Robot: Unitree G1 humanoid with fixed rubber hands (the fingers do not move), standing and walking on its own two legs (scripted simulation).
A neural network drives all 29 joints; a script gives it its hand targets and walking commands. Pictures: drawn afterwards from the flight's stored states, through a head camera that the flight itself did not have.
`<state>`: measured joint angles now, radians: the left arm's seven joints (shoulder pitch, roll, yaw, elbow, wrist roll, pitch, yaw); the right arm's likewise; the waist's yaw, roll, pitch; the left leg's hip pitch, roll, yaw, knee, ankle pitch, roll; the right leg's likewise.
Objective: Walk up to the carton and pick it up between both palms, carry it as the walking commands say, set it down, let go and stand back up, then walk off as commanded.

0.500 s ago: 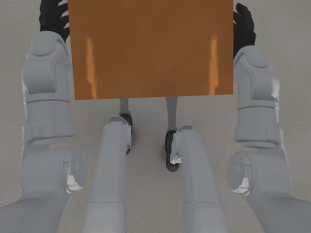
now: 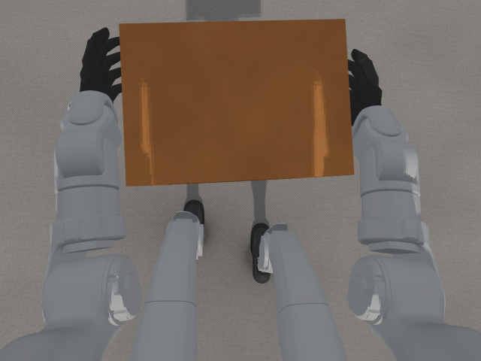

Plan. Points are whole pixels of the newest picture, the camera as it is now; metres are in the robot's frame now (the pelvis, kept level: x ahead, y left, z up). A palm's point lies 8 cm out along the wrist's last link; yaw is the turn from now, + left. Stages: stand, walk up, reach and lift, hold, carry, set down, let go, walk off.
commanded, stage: reach and lift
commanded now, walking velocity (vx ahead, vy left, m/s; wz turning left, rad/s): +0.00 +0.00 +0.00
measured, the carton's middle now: (235, 121) +0.45 +0.03 -0.12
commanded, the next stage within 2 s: none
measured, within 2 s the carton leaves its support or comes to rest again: neither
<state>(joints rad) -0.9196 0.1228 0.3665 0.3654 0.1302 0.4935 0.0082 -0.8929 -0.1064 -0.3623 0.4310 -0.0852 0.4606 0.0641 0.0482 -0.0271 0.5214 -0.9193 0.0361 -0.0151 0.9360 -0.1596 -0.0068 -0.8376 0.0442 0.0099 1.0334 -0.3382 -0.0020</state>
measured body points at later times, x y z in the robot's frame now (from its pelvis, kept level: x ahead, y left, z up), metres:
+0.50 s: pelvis +0.03 +0.01 +0.05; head +0.22 +0.03 +0.46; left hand +0.44 +0.21 +0.02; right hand +0.45 -0.17 +0.02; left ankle +0.17 +0.13 -0.66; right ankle +0.10 -0.12 -0.66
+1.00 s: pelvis +0.13 +0.01 +0.09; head +0.12 +0.02 +0.54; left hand +0.43 +0.21 +0.12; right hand +0.44 -0.16 +0.10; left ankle +0.17 +0.13 -0.66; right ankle +0.10 -0.12 -0.66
